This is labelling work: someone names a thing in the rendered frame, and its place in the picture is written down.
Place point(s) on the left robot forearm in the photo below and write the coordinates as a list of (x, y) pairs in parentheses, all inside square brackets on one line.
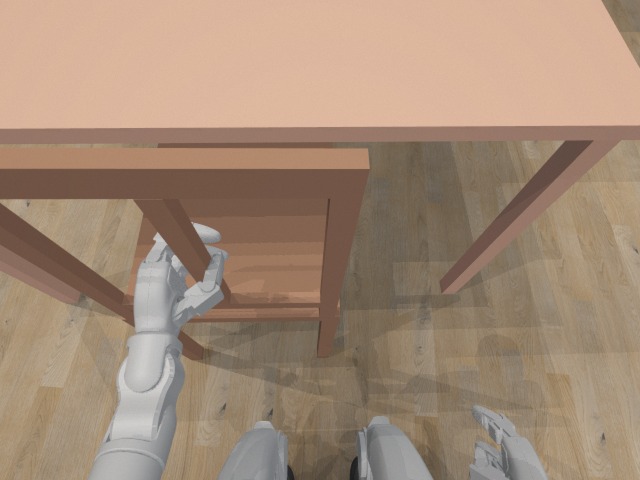
[(137, 442)]

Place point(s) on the right robot hand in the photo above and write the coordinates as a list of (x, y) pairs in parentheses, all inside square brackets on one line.
[(517, 459)]

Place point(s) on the robot thigh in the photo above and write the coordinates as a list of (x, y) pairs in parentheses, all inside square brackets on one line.
[(386, 453), (260, 454)]

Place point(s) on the left robot thigh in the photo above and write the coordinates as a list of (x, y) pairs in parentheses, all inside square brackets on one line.
[(260, 454)]

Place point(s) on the right robot thigh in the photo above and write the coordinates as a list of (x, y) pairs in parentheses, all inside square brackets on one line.
[(386, 453)]

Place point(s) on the left robot hand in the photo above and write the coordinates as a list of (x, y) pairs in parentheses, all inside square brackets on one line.
[(161, 280)]

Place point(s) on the chair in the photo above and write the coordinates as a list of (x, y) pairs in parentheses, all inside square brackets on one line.
[(286, 211)]

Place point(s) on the table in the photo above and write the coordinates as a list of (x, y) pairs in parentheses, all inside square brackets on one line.
[(264, 71)]

